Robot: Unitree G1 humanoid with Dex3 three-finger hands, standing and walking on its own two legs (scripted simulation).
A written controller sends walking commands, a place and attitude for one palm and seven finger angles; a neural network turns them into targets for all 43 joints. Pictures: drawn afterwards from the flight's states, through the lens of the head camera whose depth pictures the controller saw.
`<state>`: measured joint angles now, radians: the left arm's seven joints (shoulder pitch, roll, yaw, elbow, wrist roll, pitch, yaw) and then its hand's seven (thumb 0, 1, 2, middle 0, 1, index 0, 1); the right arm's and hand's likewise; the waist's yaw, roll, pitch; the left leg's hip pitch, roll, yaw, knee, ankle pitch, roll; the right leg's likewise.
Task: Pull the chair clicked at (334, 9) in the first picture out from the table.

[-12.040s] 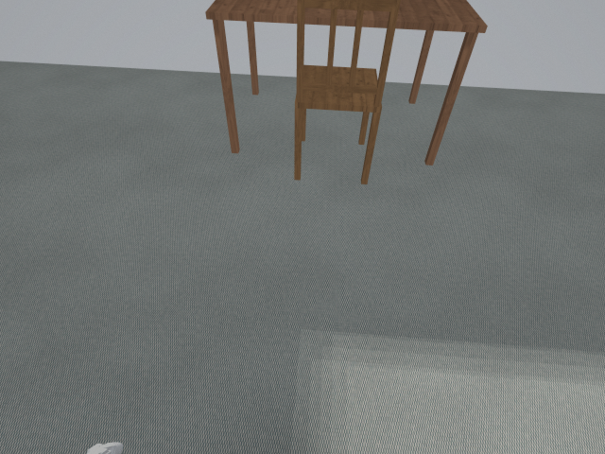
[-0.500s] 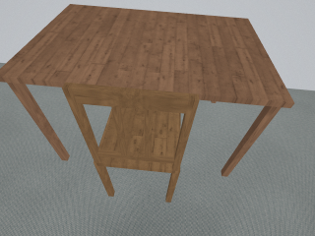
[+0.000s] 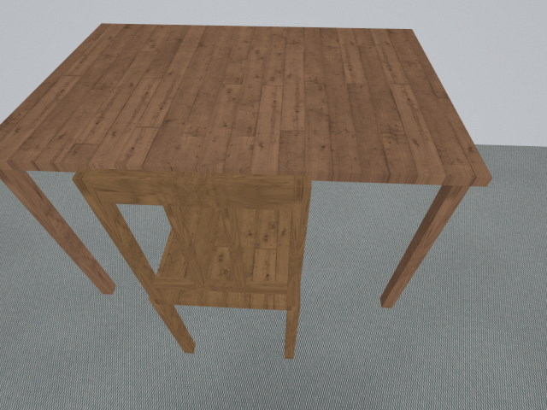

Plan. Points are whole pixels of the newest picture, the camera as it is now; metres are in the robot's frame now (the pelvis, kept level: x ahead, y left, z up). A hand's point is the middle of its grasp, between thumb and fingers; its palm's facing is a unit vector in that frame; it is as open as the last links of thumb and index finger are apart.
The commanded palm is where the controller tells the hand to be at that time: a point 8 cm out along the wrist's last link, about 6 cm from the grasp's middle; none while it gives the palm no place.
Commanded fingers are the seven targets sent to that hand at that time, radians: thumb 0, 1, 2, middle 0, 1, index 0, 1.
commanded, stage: come to a stop and stand still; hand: left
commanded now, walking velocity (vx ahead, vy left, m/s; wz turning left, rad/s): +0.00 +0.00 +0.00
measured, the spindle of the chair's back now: (187, 247) +0.43 +0.21 -0.10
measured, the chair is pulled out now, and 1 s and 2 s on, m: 0.00 0.00 0.00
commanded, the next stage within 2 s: look again from close up in 0.32 s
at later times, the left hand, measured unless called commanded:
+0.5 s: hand out of the picture -0.03 +0.16 -0.18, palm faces +0.03 -0.98 -0.17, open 7.4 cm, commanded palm none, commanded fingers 0.00 0.90 0.90 -0.20 -0.30 -0.20 -0.30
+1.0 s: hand out of the picture +0.02 +0.21 -0.17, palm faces +0.01 -0.98 -0.21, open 7.3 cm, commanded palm none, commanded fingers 0.00 0.90 0.90 -0.20 -0.30 -0.20 -0.30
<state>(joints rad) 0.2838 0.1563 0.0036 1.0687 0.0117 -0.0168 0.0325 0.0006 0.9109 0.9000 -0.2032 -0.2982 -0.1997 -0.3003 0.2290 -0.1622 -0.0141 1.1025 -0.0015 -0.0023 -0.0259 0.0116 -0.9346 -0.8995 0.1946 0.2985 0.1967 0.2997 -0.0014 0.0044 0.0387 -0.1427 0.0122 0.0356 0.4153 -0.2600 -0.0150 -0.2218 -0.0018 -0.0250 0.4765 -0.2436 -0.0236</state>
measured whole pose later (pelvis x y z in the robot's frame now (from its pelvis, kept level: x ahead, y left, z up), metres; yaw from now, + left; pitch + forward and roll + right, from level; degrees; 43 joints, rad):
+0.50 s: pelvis -0.01 +0.00 +0.00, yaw +0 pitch -1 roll -1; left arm 0.34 0.11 -0.02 1.10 0.01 -0.03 0.03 0.00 0.90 0.90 -0.21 -0.30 -0.20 -0.30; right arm 0.31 -0.16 0.00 1.09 -0.01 0.01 -0.01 0.00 -0.91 -0.90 0.19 0.30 0.20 0.30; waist -0.01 0.04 0.03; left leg -0.21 0.05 0.01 0.52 -0.29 -0.02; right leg -0.23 0.03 -0.05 0.45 -0.21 -0.03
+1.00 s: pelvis +0.00 +0.04 +0.00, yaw -1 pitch -1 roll +1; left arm 0.29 0.15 0.00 1.07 0.01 0.00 0.04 0.00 0.92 0.90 -0.20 -0.30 -0.20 -0.30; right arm 0.32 -0.14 0.01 1.10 -0.01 -0.03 -0.02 0.01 -0.91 -0.90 0.20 0.30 0.20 0.30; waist 0.00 0.01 0.01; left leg -0.16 -0.03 0.07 0.46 -0.30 0.04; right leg -0.24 -0.04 0.02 0.51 -0.26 0.03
